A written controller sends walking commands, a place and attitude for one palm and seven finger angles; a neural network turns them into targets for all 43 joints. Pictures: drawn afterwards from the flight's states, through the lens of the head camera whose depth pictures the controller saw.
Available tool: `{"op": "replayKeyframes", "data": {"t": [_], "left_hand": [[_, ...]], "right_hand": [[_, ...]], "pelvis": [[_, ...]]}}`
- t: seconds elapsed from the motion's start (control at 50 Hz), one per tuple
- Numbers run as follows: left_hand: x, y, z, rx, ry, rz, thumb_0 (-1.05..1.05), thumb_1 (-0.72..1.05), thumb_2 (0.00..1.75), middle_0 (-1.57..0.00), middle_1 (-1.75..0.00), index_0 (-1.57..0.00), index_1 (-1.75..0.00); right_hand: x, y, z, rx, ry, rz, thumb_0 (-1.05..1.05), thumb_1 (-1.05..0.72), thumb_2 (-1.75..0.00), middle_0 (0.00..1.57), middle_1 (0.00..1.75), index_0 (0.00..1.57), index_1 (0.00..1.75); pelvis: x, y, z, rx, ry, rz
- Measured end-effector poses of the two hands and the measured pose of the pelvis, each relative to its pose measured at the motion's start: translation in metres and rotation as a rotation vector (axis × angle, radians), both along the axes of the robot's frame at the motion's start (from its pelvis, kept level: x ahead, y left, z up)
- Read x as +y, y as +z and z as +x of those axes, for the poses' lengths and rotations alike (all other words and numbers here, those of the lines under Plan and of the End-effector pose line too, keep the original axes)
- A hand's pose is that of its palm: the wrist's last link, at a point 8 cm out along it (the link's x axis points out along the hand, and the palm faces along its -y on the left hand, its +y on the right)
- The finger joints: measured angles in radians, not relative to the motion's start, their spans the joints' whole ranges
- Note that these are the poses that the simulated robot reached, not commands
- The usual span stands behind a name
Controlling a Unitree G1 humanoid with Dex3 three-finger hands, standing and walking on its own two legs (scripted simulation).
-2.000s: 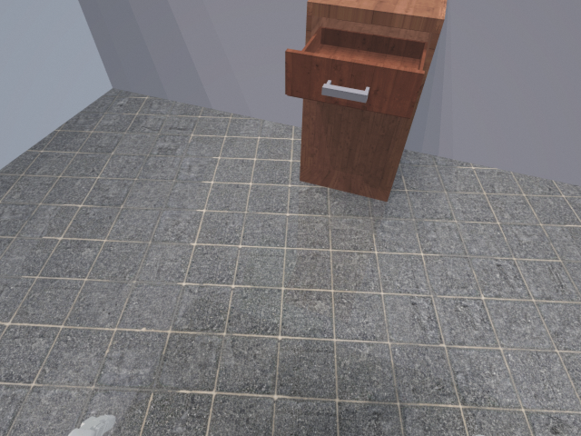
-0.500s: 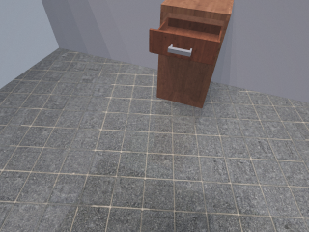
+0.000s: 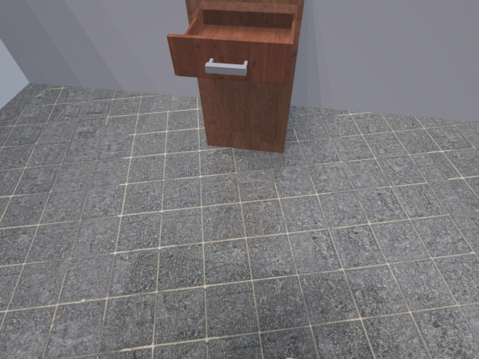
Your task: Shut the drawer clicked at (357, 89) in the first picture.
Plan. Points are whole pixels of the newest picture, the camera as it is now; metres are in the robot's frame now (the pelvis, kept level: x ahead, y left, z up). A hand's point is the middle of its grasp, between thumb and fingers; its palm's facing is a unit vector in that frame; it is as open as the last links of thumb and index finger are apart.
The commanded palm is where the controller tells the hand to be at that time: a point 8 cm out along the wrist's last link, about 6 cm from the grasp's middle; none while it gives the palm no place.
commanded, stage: walk to a spot facing it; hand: left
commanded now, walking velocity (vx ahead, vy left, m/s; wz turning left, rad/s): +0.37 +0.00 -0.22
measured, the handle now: (227, 65) +0.96 +0.09 -0.03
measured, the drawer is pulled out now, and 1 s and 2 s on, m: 0.30 0.30 0.30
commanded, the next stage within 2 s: take the last steps up to it in 0.52 s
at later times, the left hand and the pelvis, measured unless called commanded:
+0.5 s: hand out of the picture +0.15 +0.16 -0.17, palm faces +0.05 -0.99 -0.15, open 7.3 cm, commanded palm none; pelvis +0.22 +0.01 +0.00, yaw -4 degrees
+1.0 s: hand (200, 187) +0.54 +0.14 -0.14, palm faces -0.22 -0.96 -0.15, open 7.3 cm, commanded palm none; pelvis +0.41 -0.01 +0.02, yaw -10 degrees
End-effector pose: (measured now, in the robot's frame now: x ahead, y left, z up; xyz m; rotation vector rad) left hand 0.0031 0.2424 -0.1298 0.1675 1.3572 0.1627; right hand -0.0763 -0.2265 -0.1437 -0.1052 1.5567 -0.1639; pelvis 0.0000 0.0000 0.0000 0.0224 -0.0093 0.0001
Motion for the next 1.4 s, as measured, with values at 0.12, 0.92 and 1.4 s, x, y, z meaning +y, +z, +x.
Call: {"op": "replayKeyframes", "data": {"t": [0.12,0.92,1.4], "left_hand": [[-0.020,0.009,0.048,-0.081,0.031,0.018,0.00,0.91,0.90,-0.20,-0.30,-0.20,-0.30],[-0.021,0.013,0.489,-0.148,-0.209,-0.073,0.00,0.91,0.90,-0.19,-0.30,-0.20,-0.30],[-0.055,0.004,0.540,-0.024,-0.076,-0.031,-0.01,0.93,0.90,-0.19,-0.30,-0.20,-0.30]], "right_hand": [[-0.020,0.009,0.062,-0.021,0.000,0.001,0.01,-0.91,-0.90,0.20,0.30,0.20,0.30],[0.033,0.036,0.357,-0.079,-0.204,-0.052,0.00,-0.92,-0.90,0.20,0.30,0.20,0.30],[-0.059,0.034,0.611,-0.305,-0.090,-0.084,0.02,-0.94,-0.90,0.20,0.30,0.19,0.30]], "pelvis": [[-0.019,0.011,0.043,-0.011,-0.010,-0.001],[0.012,0.026,0.380,-0.006,-0.163,-0.020],[-0.043,0.022,0.525,-0.005,-0.122,-0.060]]}}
